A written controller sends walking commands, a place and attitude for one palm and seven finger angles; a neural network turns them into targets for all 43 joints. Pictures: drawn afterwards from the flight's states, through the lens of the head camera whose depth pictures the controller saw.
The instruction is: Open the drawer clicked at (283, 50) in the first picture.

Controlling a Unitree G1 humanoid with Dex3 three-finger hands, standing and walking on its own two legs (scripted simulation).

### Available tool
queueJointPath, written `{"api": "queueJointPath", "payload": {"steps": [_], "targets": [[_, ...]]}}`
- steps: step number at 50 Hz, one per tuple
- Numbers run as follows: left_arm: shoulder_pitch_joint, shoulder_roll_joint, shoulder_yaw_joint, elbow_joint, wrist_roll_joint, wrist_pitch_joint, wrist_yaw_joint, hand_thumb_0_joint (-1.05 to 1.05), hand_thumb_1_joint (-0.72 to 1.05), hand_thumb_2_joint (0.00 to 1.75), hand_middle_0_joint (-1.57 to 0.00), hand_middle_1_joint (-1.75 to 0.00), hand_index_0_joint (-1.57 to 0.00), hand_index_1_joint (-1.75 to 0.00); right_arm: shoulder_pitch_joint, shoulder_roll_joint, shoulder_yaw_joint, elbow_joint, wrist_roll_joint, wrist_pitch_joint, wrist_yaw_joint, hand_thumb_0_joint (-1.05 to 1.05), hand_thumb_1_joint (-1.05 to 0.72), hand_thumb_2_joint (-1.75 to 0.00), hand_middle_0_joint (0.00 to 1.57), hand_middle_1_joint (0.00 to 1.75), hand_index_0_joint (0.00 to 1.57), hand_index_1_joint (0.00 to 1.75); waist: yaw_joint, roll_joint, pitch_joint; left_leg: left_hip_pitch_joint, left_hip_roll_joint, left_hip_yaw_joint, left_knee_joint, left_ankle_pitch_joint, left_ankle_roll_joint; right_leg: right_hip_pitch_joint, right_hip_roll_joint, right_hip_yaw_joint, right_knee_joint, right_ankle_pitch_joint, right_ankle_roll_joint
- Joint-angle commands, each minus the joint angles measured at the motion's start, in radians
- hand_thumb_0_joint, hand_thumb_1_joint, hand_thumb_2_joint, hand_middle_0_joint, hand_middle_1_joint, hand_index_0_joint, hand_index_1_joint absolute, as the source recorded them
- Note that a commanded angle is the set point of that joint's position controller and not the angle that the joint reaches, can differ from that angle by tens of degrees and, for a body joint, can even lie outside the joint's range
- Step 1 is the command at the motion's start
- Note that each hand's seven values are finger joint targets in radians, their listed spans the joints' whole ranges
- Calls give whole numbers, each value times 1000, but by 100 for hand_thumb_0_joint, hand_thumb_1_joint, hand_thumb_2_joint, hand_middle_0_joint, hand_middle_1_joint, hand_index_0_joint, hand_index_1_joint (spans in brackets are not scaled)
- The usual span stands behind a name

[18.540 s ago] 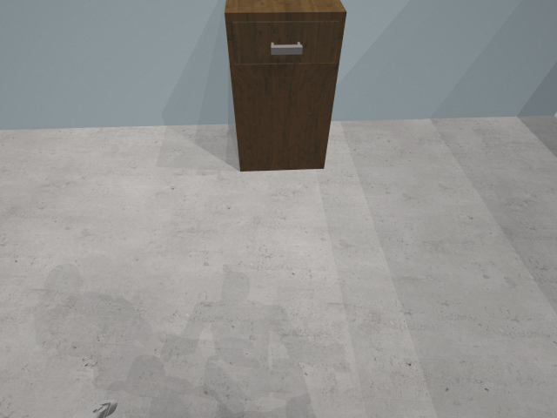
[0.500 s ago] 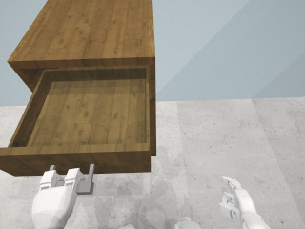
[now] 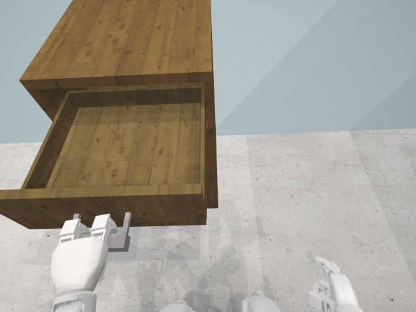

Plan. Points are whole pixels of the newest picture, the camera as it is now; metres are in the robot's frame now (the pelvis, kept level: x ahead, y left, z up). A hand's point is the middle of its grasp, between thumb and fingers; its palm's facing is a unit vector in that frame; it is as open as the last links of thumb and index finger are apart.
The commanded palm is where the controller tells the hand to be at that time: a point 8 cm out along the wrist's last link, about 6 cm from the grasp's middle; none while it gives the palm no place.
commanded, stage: open the thumb to release the handle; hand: left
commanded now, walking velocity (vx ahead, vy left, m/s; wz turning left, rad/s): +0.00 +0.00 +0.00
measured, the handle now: (99, 230) +0.27 +0.24 -0.02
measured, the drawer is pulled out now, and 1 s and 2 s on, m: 0.30 0.30 0.30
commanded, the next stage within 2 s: lift the hand off the handle in 0.22 s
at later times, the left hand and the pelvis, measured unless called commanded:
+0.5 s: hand (96, 262) +0.21 +0.24 -0.04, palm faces +0.00 -0.03 -1.00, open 13.7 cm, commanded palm +0.19 +0.24 +0.01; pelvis -0.02 +0.00 +0.00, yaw +1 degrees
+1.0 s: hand (93, 252) +0.23 +0.24 -0.02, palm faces -0.01 -0.05 -1.00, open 13.5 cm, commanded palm +0.20 +0.24 +0.05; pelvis +0.00 +0.00 +0.02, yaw +1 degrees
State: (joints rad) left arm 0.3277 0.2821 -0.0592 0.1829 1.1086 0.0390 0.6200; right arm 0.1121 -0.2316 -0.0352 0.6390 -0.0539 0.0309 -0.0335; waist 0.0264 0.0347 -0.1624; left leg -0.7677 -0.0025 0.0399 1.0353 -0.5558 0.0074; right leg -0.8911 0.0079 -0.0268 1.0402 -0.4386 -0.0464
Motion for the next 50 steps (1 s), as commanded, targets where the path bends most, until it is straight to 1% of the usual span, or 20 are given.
{"api": "queueJointPath", "payload": {"steps": [1,4,6,9,12,14,16,18,19,23,24,31,34,37,38,39,41,47,49,50], "targets": [[-17,160,108,-136,-5,13,24,0,-15,45,-32,-124,-32,-124,-102,-110,-29,-147,6,-50,-18,0,-90,-90,20,30,20,30,17,-62,-207,32,-41,-21,-139,254,14,301,3,63,-182,264,4],[-38,191,136,-115,-4,0,14,0,-36,36,-31,-122,-31,-122,-93,-109,-29,-139,6,-52,-24,0,-90,-90,20,30,20,30,23,-55,-212,35,-42,-20,-143,242,15,298,3,65,-185,233,4],[-45,176,122,-104,-7,-9,8,0,-50,30,-30,-120,-30,-120,-93,-107,-30,-139,9,-55,-25,0,-90,-90,20,30,20,30,19,-57,-198,27,-43,-20,-143,225,15,290,2,66,-193,207,5],[-56,196,144,-103,-6,-26,9,0,-50,30,-30,-120,-30,-120,-92,-108,-32,-139,7,-58,-26,0,-90,-90,20,30,20,30,28,-44,-215,23,-45,-18,-140,224,15,296,-1,77,-190,204,4],[-100,189,137,-82,-11,-36,7,0,-50,30,-30,-120,-30,-120,-92,-106,-33,-134,11,-62,-29,0,-90,-90,20,30,20,30,18,-66,-188,-3,-46,-19,-136,189,17,280,-4,81,-203,154,8],[-95,206,157,-71,-5,-39,11,0,-50,30,-30,-120,-30,-120,-93,-106,-33,-136,10,-62,-32,0,-90,-90,20,30,20,30,31,-59,-212,-4,-48,-17,-133,189,16,283,-3,81,-195,145,7],[-124,164,111,-91,-5,-43,14,0,-50,30,-30,-120,-30,-120,-89,-104,-37,-138,9,-68,-29,0,-90,-90,20,30,20,30,16,-39,-215,20,-46,-18,-132,199,17,264,-2,72,-194,155,6],[-150,188,133,-79,-5,-39,20,0,-50,30,-30,-120,-30,-120,-84,-110,-38,-130,11,-68,-29,0,-90,-90,20,30,20,30,9,-61,-225,22,-44,-23,-127,212,18,265,1,68,-190,173,5],[-142,186,130,-68,0,-34,22,0,-50,30,-30,-120,-30,-120,-85,-111,-38,-129,9,-67,-30,0,-90,-90,20,30,20,30,13,-61,-225,18,-45,-21,-127,211,17,261,0,65,-185,171,7],[-252,187,110,-61,6,-23,25,0,-50,30,-30,-120,-30,-120,-81,-114,-35,-121,11,-69,-35,0,-90,-90,20,30,20,30,-8,-67,-219,27,-41,-28,-129,194,19,237,1,53,-190,136,7],[-263,184,101,-66,13,-24,24,0,-50,30,-30,-120,-30,-120,-80,-112,-36,-119,9,-71,-36,0,-90,-90,20,30,20,30,-1,-47,-236,37,-41,-24,-129,202,18,238,0,50,-184,145,8],[-288,190,97,-28,-3,-10,0,0,-50,30,-30,-120,-30,-120,-68,-111,-33,-115,14,-70,-44,0,-90,-90,20,30,20,30,2,-75,-236,27,-44,-24,-138,207,21,276,-2,54,-198,161,10],[-260,215,117,-84,-9,-9,-2,0,-50,30,-30,-120,-30,-120,-75,-110,-31,-130,16,-65,-45,0,-90,-90,20,30,20,30,20,-26,-278,63,-47,-19,-152,237,21,322,-2,62,-204,202,7],[-242,188,97,-106,-21,-10,-8,0,-50,30,-30,-120,-30,-120,-74,-107,-30,-133,19,-66,-44,0,-90,-90,20,30,20,30,7,-38,-249,79,-45,-22,-167,243,19,325,-1,53,-220,208,9],[-254,204,112,-114,-25,-12,-7,0,-50,30,-30,-120,-30,-120,-78,-111,-28,-133,19,-65,-44,0,-90,-90,20,30,20,30,2,-45,-244,82,-41,-25,-170,244,20,322,-1,52,-222,207,7],[-240,213,120,-118,-20,-13,-6,0,-50,30,-30,-120,-30,-120,-77,-111,-29,-132,18,-63,-43,0,-90,-90,20,30,20,30,12,-38,-242,86,-43,-25,-176,247,19,325,2,51,-220,203,6],[-223,191,105,-125,-23,-12,-7,0,-50,30,-30,-120,-30,-120,-76,-110,-31,-135,17,-65,-41,0,-90,-90,20,30,20,30,4,-62,-237,100,-41,-25,-182,260,20,332,2,46,-229,224,9],[-218,192,99,-162,-20,-7,-12,0,-50,30,-30,-120,-30,-120,-80,-113,-32,-143,17,-60,-33,0,-90,-90,20,30,20,30,12,-19,-227,150,-41,-23,-213,290,17,351,4,37,-245,245,4],[-207,211,117,-170,-21,-1,-14,0,-50,30,-30,-120,-30,-120,-85,-113,-30,-146,18,-54,-34,0,-90,-90,20,30,20,30,16,-32,-233,161,-41,-22,-220,307,17,371,5,40,-249,267,4],[-217,194,99,-186,-24,0,-17,0,-50,30,-30,-120,-30,-120,-87,-113,-31,-150,17,-54,-34,0,-90,-90,20,30,20,30,12,-34,-234,168,-41,-22,-222,309,17,375,4,40,-253,275,5]]}}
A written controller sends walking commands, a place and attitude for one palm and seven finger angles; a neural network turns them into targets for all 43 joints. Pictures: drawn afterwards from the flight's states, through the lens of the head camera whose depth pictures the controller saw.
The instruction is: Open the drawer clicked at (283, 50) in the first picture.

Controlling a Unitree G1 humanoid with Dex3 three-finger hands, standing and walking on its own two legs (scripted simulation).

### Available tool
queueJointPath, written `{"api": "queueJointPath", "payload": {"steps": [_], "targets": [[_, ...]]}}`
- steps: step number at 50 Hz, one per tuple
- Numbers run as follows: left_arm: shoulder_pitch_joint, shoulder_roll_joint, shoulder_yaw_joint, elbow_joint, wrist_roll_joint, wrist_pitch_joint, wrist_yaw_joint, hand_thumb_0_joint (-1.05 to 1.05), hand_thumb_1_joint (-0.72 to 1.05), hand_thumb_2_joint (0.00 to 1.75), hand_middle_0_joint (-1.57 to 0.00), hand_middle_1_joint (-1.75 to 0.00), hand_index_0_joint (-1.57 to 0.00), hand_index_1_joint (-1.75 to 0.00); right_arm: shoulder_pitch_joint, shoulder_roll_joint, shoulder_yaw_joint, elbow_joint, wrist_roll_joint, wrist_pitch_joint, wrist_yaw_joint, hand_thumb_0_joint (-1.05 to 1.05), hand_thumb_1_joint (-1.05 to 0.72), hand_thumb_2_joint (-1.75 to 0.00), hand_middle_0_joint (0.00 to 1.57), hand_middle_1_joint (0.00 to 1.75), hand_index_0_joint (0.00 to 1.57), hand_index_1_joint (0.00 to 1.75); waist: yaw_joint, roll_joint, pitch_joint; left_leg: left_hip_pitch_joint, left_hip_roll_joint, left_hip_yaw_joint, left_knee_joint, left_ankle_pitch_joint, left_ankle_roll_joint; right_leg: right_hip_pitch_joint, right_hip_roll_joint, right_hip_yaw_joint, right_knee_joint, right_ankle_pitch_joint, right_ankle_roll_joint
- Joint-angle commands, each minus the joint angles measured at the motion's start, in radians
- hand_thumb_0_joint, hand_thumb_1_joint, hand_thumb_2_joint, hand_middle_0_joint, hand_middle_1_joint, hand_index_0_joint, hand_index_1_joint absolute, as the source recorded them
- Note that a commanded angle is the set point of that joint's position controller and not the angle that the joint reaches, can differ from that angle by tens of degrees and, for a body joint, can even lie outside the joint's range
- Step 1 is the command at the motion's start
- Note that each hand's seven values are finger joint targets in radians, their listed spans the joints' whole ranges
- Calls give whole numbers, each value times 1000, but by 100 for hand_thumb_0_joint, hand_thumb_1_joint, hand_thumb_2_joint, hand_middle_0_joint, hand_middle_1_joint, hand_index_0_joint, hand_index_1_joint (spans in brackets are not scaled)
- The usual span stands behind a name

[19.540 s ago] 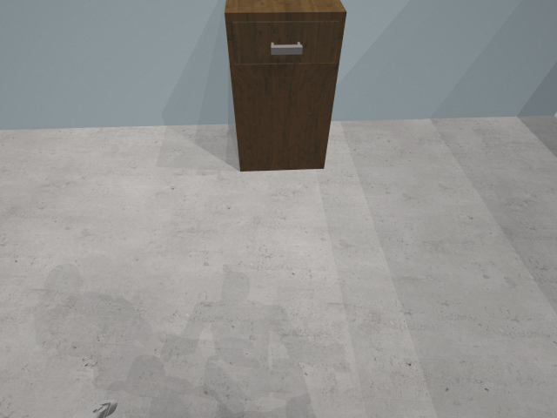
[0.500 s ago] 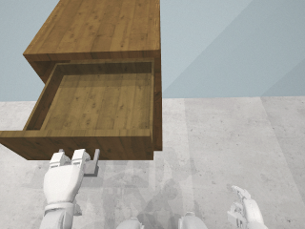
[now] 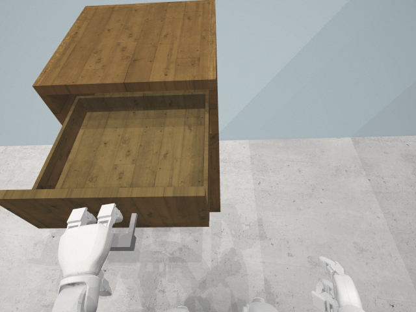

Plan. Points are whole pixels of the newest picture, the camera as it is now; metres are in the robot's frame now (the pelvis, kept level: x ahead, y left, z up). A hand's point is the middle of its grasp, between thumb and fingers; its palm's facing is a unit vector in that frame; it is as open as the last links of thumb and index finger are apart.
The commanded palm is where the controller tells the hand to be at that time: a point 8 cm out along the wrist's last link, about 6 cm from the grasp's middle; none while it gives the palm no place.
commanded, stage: lift the hand off the handle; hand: left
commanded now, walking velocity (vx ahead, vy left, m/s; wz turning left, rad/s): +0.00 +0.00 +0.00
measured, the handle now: (106, 230) +0.27 +0.24 -0.03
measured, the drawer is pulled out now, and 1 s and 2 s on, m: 0.30 0.30 0.30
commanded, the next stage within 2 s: draw the hand back to the body in 1.92 s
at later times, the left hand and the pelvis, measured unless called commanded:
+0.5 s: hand (89, 245) +0.23 +0.24 +0.02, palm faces +0.03 -0.07 -1.00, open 13.6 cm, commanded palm +0.20 +0.24 +0.07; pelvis +0.02 +0.00 +0.02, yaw +0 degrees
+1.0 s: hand (77, 239) +0.23 +0.24 +0.06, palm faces +0.05 -0.08 -0.99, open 13.8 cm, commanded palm +0.20 +0.24 +0.11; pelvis +0.01 +0.01 +0.03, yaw -1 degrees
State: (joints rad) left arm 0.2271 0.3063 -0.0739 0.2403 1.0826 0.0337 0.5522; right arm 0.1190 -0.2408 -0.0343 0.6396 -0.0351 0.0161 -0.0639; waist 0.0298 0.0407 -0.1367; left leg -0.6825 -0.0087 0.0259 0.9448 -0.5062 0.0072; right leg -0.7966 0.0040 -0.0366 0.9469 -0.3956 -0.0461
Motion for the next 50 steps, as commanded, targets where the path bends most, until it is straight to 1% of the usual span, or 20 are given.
{"api": "queueJointPath", "payload": {"steps": [1,6,7,8,10,13,14,18,22,23,31,33,36,39,42,43,45,48,49,50], "targets": [[-111,177,120,-242,4,6,49,0,-50,30,-30,-120,-30,-120,-93,-103,-31,-149,-3,-39,-4,0,-90,-90,20,30,20,30,10,-37,-257,87,-35,-9,-138,265,17,285,9,46,-161,233,4],[-132,141,73,-283,1,10,36,0,-50,30,-30,-120,-30,-120,-104,-102,-30,-157,-3,-37,3,0,-90,-90,20,30,20,30,2,-9,-234,143,-30,-13,-162,286,15,274,12,35,-182,227,3],[-123,156,89,-277,2,11,32,0,-50,30,-30,-120,-30,-120,-99,-101,-30,-155,-2,-35,3,0,-90,-90,20,30,20,30,7,-24,-235,150,-29,-17,-169,303,14,285,15,31,-182,238,1],[-124,155,86,-296,2,12,30,0,-50,30,-30,-120,-30,-120,-108,-104,-29,-160,-4,-32,4,0,-90,-90,20,30,20,30,8,-8,-243,165,-29,-15,-172,321,14,293,15,34,-186,255,0],[-105,133,61,-319,1,12,22,0,-50,30,-30,-120,-30,-120,-106,-98,-29,-165,-4,-34,9,0,-90,-90,20,30,20,30,12,-22,-240,181,-28,-16,-181,336,13,304,14,28,-188,266,1],[-51,166,99,-338,0,12,13,0,-50,30,-30,-120,-30,-120,-113,-99,-27,-169,-6,-27,11,0,-90,-90,20,30,20,30,23,-40,-247,191,-28,-16,-189,377,12,344,16,38,-195,324,-1],[-23,149,86,-352,0,12,11,0,-50,30,-30,-120,-30,-120,-113,-93,-24,-173,-8,-26,14,0,-90,-90,20,30,20,30,29,-51,-253,191,-29,-13,-188,381,12,353,13,40,-192,336,3],[0,136,79,-337,-4,31,-12,0,-50,30,-30,-120,-30,-120,-127,-94,-22,-170,0,-15,21,0,-90,-90,20,30,20,30,22,-72,-178,189,-26,-15,-214,368,10,360,16,41,-222,335,2],[50,148,82,-374,-5,41,-34,0,-50,30,-30,-120,-30,-120,-133,-86,-19,-180,4,-11,26,0,-90,-90,20,30,20,30,39,-50,-186,216,-28,-11,-234,380,7,397,16,44,-232,345,2],[43,152,84,-390,-11,43,-43,0,-50,30,-30,-120,-30,-120,-136,-91,-17,-183,4,-8,24,0,-90,-90,20,30,20,30,42,-33,-192,222,-28,-13,-243,389,5,411,16,48,-236,354,0],[-12,154,74,-412,-14,20,-80,0,-50,30,-30,-120,-30,-120,-144,-85,-12,-177,-3,-8,18,0,-90,-90,20,30,20,30,36,-41,-133,241,-29,-14,-275,342,13,406,13,52,-277,289,5],[-13,181,100,-422,-20,16,-88,0,-50,30,-30,-120,-30,-120,-145,-88,-15,-175,-1,-6,16,0,-90,-90,20,30,20,30,43,-29,-152,254,-30,-16,-285,360,9,436,15,61,-283,311,1],[34,167,95,-427,-26,12,-97,0,-50,30,-30,-120,-30,-120,-147,-82,-13,-181,-1,-12,19,0,-90,-90,20,30,20,30,56,-47,-153,256,-30,-13,-294,375,10,456,12,56,-285,327,5],[31,192,116,-476,-31,5,-103,0,-50,30,-30,-120,-30,-120,-152,-85,-14,-182,-2,-13,20,0,-90,-90,20,30,20,30,60,-19,-167,277,-28,-14,-304,408,7,477,11,67,-288,365,2],[49,171,102,-486,-36,2,-108,0,-50,30,-30,-120,-30,-120,-150,-83,-18,-177,-1,-13,25,0,-90,-90,20,30,20,30,55,-38,-150,289,-24,-16,-312,423,7,474,13,58,-296,367,3],[70,182,118,-477,-41,6,-111,0,-50,30,-30,-120,-30,-120,-155,-85,-17,-180,2,-11,26,0,-90,-90,20,30,20,30,59,-46,-139,283,-24,-18,-320,416,5,483,15,66,-305,360,1],[51,161,91,-483,-40,14,-118,0,-50,30,-30,-120,-30,-120,-159,-84,-17,-177,5,-11,31,0,-90,-90,20,30,20,30,52,-46,-100,285,-22,-18,-330,395,6,464,14,57,-315,329,2],[25,188,110,-502,-36,26,-127,0,-50,30,-30,-120,-30,-120,-165,-88,-17,-179,4,-7,28,0,-90,-90,20,30,20,30,60,-29,-113,300,-22,-19,-350,384,4,485,17,62,-330,302,-1],[38,173,90,-502,-31,32,-130,0,-50,30,-30,-120,-30,-120,-161,-83,-10,-184,3,-10,30,0,-90,-90,20,30,20,30,64,-36,-117,301,-22,-17,-349,381,7,484,12,52,-325,287,3],[4,179,91,-502,-39,36,-136,0,-50,30,-30,-120,-30,-120,-167,-85,-14,-174,9,-6,28,0,-90,-90,20,30,20,30,57,-32,-111,306,-23,-17,-357,374,6,493,14,56,-337,288,1]]}}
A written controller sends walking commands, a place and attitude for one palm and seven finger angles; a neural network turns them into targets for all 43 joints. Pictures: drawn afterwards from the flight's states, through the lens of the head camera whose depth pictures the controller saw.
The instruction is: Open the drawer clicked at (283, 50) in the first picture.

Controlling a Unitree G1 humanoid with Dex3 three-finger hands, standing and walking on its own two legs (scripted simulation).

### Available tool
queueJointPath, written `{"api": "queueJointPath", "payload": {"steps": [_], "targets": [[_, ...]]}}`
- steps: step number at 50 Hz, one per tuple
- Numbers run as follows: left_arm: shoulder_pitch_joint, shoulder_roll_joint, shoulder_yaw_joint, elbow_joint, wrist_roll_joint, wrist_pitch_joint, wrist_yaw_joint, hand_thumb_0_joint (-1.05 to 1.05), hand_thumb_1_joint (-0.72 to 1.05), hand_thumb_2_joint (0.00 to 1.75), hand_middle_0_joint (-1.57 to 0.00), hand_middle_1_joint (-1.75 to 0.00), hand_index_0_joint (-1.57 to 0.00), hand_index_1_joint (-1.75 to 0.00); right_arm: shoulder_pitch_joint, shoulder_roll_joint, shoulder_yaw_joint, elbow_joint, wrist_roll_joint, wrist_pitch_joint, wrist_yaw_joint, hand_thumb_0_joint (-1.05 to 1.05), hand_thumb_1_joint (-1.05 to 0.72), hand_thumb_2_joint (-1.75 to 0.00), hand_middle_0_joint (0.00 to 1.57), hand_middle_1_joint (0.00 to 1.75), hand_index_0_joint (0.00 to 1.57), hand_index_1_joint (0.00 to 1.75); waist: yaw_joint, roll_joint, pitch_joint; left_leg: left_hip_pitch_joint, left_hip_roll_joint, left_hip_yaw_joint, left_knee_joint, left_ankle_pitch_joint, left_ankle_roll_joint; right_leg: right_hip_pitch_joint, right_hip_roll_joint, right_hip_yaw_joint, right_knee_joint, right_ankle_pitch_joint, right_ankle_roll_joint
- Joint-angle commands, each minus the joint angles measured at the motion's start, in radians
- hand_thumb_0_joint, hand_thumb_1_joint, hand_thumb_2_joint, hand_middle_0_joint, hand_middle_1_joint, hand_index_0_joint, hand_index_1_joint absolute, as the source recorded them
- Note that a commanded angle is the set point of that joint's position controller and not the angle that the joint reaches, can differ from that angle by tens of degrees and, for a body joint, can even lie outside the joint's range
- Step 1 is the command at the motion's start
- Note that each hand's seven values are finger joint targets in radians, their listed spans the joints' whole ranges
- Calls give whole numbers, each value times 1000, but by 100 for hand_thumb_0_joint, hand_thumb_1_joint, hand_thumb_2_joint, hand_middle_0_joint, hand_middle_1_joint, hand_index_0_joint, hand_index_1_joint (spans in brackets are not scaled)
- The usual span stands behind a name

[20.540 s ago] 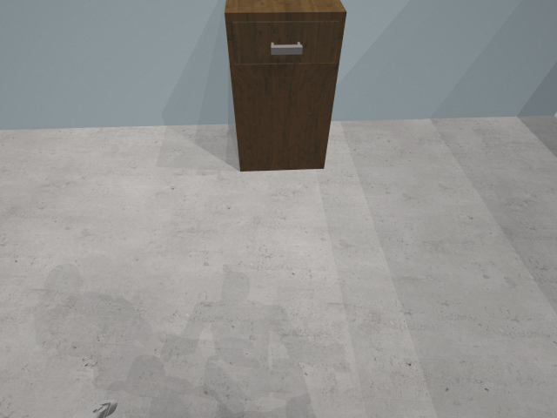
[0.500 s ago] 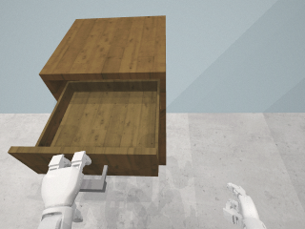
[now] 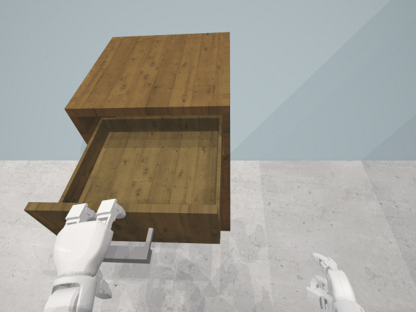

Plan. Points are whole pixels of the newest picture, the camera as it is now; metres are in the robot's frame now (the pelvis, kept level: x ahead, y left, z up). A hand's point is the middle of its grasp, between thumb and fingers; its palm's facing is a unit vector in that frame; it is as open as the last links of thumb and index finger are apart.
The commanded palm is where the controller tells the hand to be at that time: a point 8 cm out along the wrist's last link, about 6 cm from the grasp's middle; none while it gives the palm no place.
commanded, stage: lift the hand off the handle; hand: left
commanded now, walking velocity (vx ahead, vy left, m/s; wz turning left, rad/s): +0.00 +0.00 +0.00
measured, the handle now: (124, 243) +0.26 +0.24 -0.07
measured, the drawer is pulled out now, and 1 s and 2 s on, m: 0.30 0.30 0.30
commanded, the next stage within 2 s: draw the hand back to the body in 0.92 s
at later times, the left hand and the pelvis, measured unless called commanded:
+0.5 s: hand (90, 242) +0.21 +0.24 +0.06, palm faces +0.05 -0.10 -0.99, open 13.8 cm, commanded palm +0.18 +0.24 +0.11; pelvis +0.00 +0.00 +0.01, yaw +0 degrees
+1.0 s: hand (93, 227) +0.23 +0.23 +0.08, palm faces +0.05 -0.13 -0.99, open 13.8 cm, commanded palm +0.19 +0.23 +0.14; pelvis +0.00 +0.01 +0.02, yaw +0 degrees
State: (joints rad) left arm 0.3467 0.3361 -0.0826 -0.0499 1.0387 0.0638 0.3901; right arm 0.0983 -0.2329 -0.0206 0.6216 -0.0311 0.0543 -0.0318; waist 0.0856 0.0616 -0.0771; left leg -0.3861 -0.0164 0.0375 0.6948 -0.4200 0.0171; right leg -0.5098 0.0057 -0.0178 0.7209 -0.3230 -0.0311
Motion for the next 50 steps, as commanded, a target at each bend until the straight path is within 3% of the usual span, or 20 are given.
{"api": "queueJointPath", "payload": {"steps": [1,10,13,16,21,24,27,30,31,32,34,36,38,39,45,46,48,49,50], "targets": [[-130,150,97,-211,7,7,23,0,-50,30,-30,-120,-30,-120,-142,-93,-23,-158,0,-46,-7,0,-90,-90,20,30,20,30,1,-72,-165,6,-17,-29,-109,276,0,202,10,35,-114,205,-9],[-192,179,109,-219,-18,12,-32,0,-50,30,-30,-120,-30,-120,-156,-92,-19,-146,8,-42,-19,0,-90,-90,20,30,20,30,6,-48,-143,43,-17,-27,-158,282,0,258,8,45,-165,208,-11],[-127,199,139,-233,-26,8,-48,0,-50,30,-30,-120,-30,-120,-164,-93,-17,-152,8,-44,-16,0,-90,-90,20,30,20,30,26,-40,-163,56,-18,-27,-173,320,-4,306,11,59,-173,252,-14],[-101,186,128,-250,-36,4,-63,0,-50,30,-30,-120,-30,-120,-164,-93,-12,-151,9,-46,-11,0,-90,-90,20,30,20,30,22,-67,-135,52,-16,-26,-183,329,-1,306,8,48,-177,266,-9],[-119,184,123,-294,-32,-3,-76,0,-50,30,-30,-120,-30,-120,-167,-93,-13,-152,5,-44,-5,0,-90,-90,20,30,20,30,19,-56,-118,78,-13,-25,-199,341,0,305,7,42,-198,260,-9],[-131,204,140,-325,-29,-8,-77,0,-50,30,-30,-120,-30,-120,-163,-92,-12,-152,3,-46,-3,0,-90,-90,20,30,20,30,22,-50,-149,98,-12,-28,-202,349,1,319,5,45,-203,256,-10],[-137,193,128,-334,-35,-11,-82,0,-50,30,-30,-120,-30,-120,-166,-92,-17,-147,3,-43,-3,0,-90,-90,20,30,20,30,24,-37,-129,113,-11,-28,-217,349,-2,318,7,38,-218,251,-11],[-191,220,142,-319,-38,-2,-94,0,-50,30,-30,-120,-30,-120,-176,-92,-13,-136,9,-35,-7,0,-90,-90,20,30,20,30,17,-34,-113,116,-11,-31,-232,337,-4,323,9,40,-235,232,-14],[-191,193,114,-318,-34,0,-99,0,-50,30,-30,-120,-30,-120,-172,-90,-10,-145,5,-38,-6,0,-90,-90,20,30,20,30,19,-45,-115,120,-12,-27,-229,346,1,321,5,30,-234,243,-9],[-189,221,140,-332,-37,0,-100,0,-50,30,-30,-120,-30,-120,-172,-92,-14,-141,7,-36,-7,0,-90,-90,20,30,20,30,23,-42,-132,130,-11,-28,-233,359,-2,339,7,35,-236,257,-11],[-182,205,120,-339,-38,11,-113,0,-50,30,-30,-120,-30,-120,-175,-88,-5,-149,10,-36,-3,0,-90,-90,20,30,20,30,25,-29,-146,140,-9,-26,-238,370,-1,348,3,29,-236,253,-8],[-201,202,114,-332,-50,18,-127,0,-50,30,-30,-120,-30,-120,-178,-90,-7,-146,10,-33,-6,0,-90,-90,20,30,20,30,24,-54,-120,140,-8,-28,-253,372,0,356,6,23,-249,259,-8],[-194,219,131,-332,-59,30,-143,0,-50,30,-30,-120,-30,-120,-201,-93,-3,-151,17,-27,-4,0,-90,-90,20,30,20,30,27,-36,-110,144,-7,-34,-266,377,-5,373,10,34,-260,266,-12],[-209,207,110,-343,-50,32,-151,0,-50,30,-30,-120,-30,-120,-186,-88,4,-151,15,-28,0,0,-90,-90,20,30,20,30,29,-41,-131,146,-7,-30,-266,382,-1,379,3,23,-254,257,-9],[-175,178,82,-337,-63,45,-182,0,-50,30,-30,-120,-30,-120,-186,-87,3,-150,23,-20,14,0,-90,-90,20,30,20,30,27,-52,-84,155,0,-30,-291,409,-6,390,15,16,-270,281,-13],[-179,168,70,-344,-54,42,-183,0,-50,30,-30,-120,-30,-120,-181,-91,5,-155,18,-23,17,0,-90,-90,20,30,20,30,30,-64,-95,153,-1,-26,-288,419,-4,390,12,8,-266,290,-9],[-142,215,126,-361,-56,40,-178,0,-50,30,-30,-120,-30,-120,-203,-97,5,-166,24,-22,19,0,-90,-90,20,30,20,30,40,-36,-116,151,3,-34,-292,421,-9,418,19,29,-262,304,-16],[-151,186,93,-388,-39,34,-175,0,-50,30,-30,-120,-30,-120,-182,-87,11,-166,17,-26,25,0,-90,-90,20,30,20,30,45,-34,-150,157,0,-27,-283,437,-5,423,8,18,-252,308,-14],[-140,197,105,-399,-46,27,-168,0,-50,30,-30,-120,-30,-120,-188,-88,2,-163,20,-24,25,0,-90,-90,20,30,20,30,42,-30,-137,164,2,-29,-288,449,-9,424,17,26,-255,325,-17]]}}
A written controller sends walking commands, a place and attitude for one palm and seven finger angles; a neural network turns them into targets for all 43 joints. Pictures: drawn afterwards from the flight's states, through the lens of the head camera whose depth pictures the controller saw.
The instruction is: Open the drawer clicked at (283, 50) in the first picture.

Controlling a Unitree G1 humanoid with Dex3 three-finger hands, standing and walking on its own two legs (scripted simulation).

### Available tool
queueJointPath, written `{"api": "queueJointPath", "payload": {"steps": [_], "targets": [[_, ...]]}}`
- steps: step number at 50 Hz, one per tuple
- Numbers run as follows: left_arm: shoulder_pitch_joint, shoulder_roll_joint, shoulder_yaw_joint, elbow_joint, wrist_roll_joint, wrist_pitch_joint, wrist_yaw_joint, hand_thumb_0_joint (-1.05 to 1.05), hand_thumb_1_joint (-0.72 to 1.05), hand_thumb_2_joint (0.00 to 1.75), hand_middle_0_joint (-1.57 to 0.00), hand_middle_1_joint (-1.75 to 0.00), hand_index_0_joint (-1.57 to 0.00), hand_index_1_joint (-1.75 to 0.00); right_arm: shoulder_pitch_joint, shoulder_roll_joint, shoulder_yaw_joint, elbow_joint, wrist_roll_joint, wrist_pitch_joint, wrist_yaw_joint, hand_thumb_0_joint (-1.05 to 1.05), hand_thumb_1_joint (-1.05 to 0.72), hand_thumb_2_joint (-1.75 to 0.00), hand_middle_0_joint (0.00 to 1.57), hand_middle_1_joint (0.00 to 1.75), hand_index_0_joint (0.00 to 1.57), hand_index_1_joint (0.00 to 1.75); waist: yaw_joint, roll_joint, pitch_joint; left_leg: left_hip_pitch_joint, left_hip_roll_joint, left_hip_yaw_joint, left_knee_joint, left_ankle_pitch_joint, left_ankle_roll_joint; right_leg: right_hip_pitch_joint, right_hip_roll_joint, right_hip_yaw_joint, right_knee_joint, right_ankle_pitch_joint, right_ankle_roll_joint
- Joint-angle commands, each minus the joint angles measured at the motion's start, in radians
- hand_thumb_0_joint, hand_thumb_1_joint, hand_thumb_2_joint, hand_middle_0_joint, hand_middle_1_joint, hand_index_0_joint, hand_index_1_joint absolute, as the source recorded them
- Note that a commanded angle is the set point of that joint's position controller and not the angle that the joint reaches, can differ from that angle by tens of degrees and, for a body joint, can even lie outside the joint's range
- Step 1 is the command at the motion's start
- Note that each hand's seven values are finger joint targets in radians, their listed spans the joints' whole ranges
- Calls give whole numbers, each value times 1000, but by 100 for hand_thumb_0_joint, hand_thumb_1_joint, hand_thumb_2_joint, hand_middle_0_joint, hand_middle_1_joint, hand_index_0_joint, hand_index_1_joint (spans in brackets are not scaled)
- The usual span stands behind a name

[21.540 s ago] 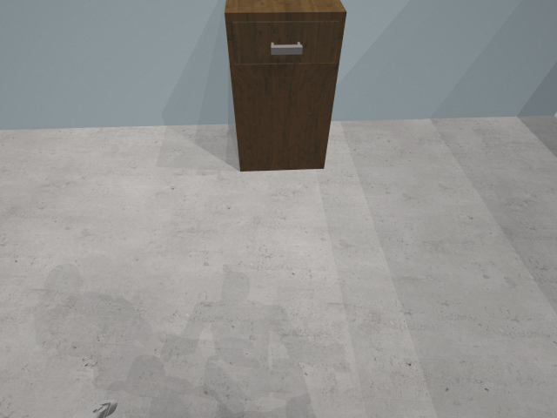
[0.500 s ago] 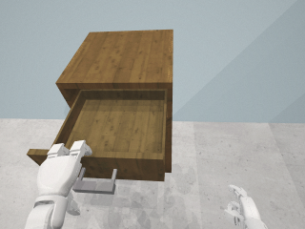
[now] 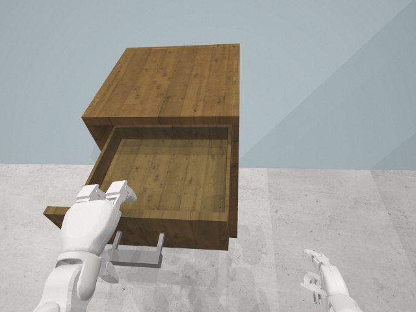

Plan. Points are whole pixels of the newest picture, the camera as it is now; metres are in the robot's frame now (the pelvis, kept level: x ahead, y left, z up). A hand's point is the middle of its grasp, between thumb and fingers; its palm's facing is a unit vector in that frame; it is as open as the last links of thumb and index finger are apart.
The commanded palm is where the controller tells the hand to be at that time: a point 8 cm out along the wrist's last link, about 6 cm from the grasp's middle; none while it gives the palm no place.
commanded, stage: draw the hand back to the body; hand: left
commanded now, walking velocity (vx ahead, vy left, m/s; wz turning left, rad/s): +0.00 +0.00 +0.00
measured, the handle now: (136, 247) +0.25 +0.23 -0.09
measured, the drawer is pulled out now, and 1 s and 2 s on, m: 0.30 0.30 0.30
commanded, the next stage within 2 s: step back with the hand held close in 1.62 s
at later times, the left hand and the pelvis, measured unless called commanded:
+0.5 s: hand (92, 236) +0.20 +0.24 +0.08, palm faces +0.04 -0.10 -0.99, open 13.8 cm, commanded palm +0.17 +0.24 +0.14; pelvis +0.01 -0.01 +0.00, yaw +0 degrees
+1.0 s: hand (86, 213) +0.21 +0.22 +0.15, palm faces +0.38 -0.84 -0.39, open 12.3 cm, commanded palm +0.15 +0.26 +0.16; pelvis +0.02 -0.01 +0.00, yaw +2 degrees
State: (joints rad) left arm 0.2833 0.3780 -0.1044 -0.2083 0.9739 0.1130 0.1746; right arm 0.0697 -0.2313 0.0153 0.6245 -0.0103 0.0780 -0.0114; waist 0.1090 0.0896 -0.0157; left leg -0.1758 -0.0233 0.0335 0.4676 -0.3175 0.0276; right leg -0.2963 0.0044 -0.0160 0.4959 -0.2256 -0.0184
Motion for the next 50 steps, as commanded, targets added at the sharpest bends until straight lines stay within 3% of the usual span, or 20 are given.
{"api": "queueJointPath", "payload": {"steps": [1,4,5,8,9,10,14,18,21,28,31,32,33,34,35,37,38,41,44,50], "targets": [[-81,121,95,-250,29,-27,52,0,-50,30,-30,-120,-30,-120,-152,-89,-31,-166,-6,-51,8,0,-90,-90,20,30,20,30,16,-70,-201,-44,7,-22,-52,356,-18,189,15,13,-27,223,-26],[-62,144,125,-302,33,-32,74,0,-50,30,-30,-120,-30,-120,-143,-87,-32,-176,-7,-55,12,0,-90,-90,20,30,20,30,22,-30,-230,-31,13,-24,-42,367,-17,191,12,17,-21,221,-30],[-59,183,159,-305,26,-36,82,0,-50,30,-30,-120,-30,-120,-156,-93,-39,-167,-3,-51,9,0,-90,-90,20,30,20,30,19,-25,-199,-32,13,-29,-52,372,-25,192,23,35,-30,238,-35],[7,183,181,-300,22,-21,92,0,-50,30,-30,-120,-30,-120,-175,-94,-34,-179,4,-49,13,0,-90,-90,20,30,20,30,22,-43,-193,-41,12,-34,-50,359,-27,188,23,46,-31,233,-35],[-11,153,148,-298,26,-15,88,0,-50,30,-30,-120,-30,-120,-152,-86,-29,-176,-1,-49,16,0,-90,-90,20,30,20,30,18,-68,-187,-47,12,-25,-47,344,-19,183,11,25,-28,219,-29],[-33,182,172,-282,15,-12,83,0,-50,30,-30,-120,-30,-120,-167,-91,-37,-163,6,-42,11,0,-90,-90,20,30,20,30,9,-79,-150,-46,11,-24,-57,327,-20,173,19,38,-44,214,-31],[-14,167,148,-293,-7,13,47,0,-50,30,-30,-120,-30,-120,-165,-93,-28,-183,7,-41,8,0,-90,-90,20,30,20,30,10,-81,-167,-37,10,-21,-60,309,-8,194,2,22,-51,201,-20],[-19,233,200,-297,-29,11,13,0,-50,30,-30,-120,-30,-120,-194,-105,-24,-187,12,-34,-5,0,-90,-90,20,30,20,30,4,-68,-143,-28,11,-25,-66,292,-7,201,7,45,-73,204,-20],[-5,231,196,-319,-35,-16,2,0,-50,30,-30,-120,-30,-120,-161,-105,-21,-187,3,-36,-8,0,-90,-90,20,30,20,30,10,-51,-157,-21,8,-17,-67,302,-4,213,-1,23,-74,209,-14],[97,293,306,-348,-62,-54,13,0,-50,30,-30,-120,-30,-120,-174,-115,-23,-204,12,-40,-10,0,-90,-90,20,30,20,30,20,-47,-163,-18,14,-29,-56,317,-11,213,1,60,-79,244,-20],[92,269,285,-368,-74,-64,10,0,-50,30,-30,-120,-30,-120,-151,-115,-28,-203,8,-36,-8,0,-90,-90,20,30,20,30,12,-49,-135,-27,15,-22,-59,303,-10,186,-7,31,-82,207,-16],[67,-86,230,-364,-827,-121,-26,0,-47,32,-30,-118,-30,-118,-71,-27,-26,-266,36,-117,-31,0,-90,-90,20,30,20,30,-87,-153,-75,74,56,-32,-60,253,19,221,0,-32,-75,177,-4],[119,5,278,-325,-868,-160,-33,0,-43,33,-29,-115,-29,-115,-78,-56,-15,-244,27,-175,-48,0,-90,-90,20,30,20,30,-71,-164,-81,89,63,-39,-70,232,16,204,8,-24,-82,130,-1],[120,22,288,-333,-870,-181,-31,0,-40,34,-29,-113,-29,-113,-66,-52,-9,-236,29,-198,-56,0,-90,-90,20,30,20,30,-64,-156,-65,80,66,-40,-77,232,16,195,-2,-31,-82,104,3],[135,78,360,-391,-930,-206,-23,0,-36,36,-29,-111,-29,-111,-43,-61,-12,-228,22,-203,-76,0,-90,-90,20,30,20,30,-53,-145,-85,84,61,-39,-90,266,10,229,-12,-37,-102,135,4],[59,128,407,-483,-954,-245,-9,0,-29,39,-29,-107,-29,-107,-29,-65,-8,-219,8,-238,-93,0,-90,-90,20,30,20,30,-48,-71,-121,97,47,-35,-95,304,0,261,-29,-33,-103,178,4],[65,153,438,-477,-965,-253,-2,0,-26,40,-28,-104,-28,-104,-30,-66,-6,-199,3,-253,-97,0,-90,-90,20,30,20,30,-48,-36,-95,92,45,-32,-95,297,-5,249,-28,-29,-114,174,1],[107,90,409,-486,-983,-269,-9,0,-15,45,-27,-98,-27,-98,-7,-53,-2,-187,2,-283,-90,0,-90,-90,20,30,20,30,-50,73,-46,73,46,-31,-107,333,-19,244,-36,-35,-118,196,-8],[134,70,405,-456,-996,-278,-23,0,-5,50,-27,-91,-27,-91,-5,-58,-8,-172,3,-297,-77,0,-90,-90,20,30,20,30,-56,24,2,45,54,-40,-110,344,-24,240,-32,-44,-123,213,-8],[212,56,427,-447,-1014,-297,-48,0,17,58,-25,-77,-25,-77,-17,-63,-30,-169,11,-298,-60,0,-90,-90,20,30,20,30,-52,-90,-51,42,59,-36,-94,390,-17,264,-33,-43,-112,281,0]]}}
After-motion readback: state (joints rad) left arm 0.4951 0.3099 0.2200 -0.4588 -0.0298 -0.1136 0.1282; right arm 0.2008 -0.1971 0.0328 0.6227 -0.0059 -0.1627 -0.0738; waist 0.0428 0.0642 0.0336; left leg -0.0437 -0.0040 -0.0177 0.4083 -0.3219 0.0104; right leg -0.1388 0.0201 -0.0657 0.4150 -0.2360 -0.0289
